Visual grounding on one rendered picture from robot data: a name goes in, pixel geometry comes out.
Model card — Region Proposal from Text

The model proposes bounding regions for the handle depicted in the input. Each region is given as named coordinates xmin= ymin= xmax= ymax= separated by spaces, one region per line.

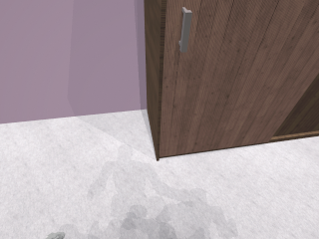
xmin=178 ymin=7 xmax=192 ymax=53

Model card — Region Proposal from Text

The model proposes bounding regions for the wardrobe door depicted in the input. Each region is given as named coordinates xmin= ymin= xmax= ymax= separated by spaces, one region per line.
xmin=274 ymin=74 xmax=319 ymax=136
xmin=159 ymin=0 xmax=319 ymax=157

